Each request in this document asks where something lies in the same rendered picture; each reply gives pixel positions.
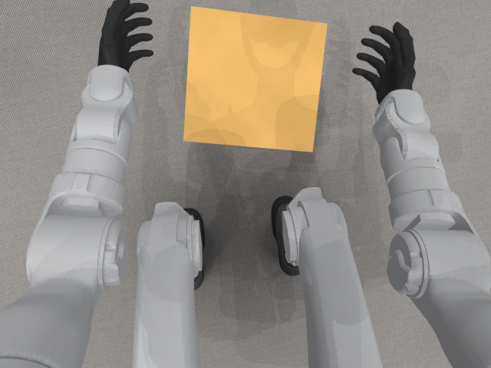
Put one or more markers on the robot left forearm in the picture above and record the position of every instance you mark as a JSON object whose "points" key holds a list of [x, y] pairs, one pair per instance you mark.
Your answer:
{"points": [[92, 177]]}

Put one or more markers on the left robot upper arm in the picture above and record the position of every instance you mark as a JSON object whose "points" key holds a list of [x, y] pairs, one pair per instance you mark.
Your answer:
{"points": [[73, 259]]}

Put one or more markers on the right robot upper arm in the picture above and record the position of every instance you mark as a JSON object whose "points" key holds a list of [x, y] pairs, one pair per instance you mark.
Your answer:
{"points": [[447, 275]]}

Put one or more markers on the robot right shin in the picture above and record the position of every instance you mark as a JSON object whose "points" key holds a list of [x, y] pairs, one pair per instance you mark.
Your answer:
{"points": [[314, 193]]}

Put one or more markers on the right robot hand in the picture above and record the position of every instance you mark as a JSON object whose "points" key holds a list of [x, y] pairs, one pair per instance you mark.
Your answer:
{"points": [[398, 70]]}

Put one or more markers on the carton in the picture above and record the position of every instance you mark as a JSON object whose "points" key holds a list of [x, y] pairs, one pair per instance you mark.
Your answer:
{"points": [[253, 80]]}

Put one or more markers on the robot left foot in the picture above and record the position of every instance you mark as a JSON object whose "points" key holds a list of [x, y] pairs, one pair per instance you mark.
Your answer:
{"points": [[199, 279]]}

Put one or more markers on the left robot hand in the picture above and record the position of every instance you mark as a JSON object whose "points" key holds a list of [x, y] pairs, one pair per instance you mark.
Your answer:
{"points": [[115, 44]]}

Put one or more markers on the robot right forearm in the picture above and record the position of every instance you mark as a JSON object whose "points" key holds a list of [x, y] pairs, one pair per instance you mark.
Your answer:
{"points": [[409, 154]]}

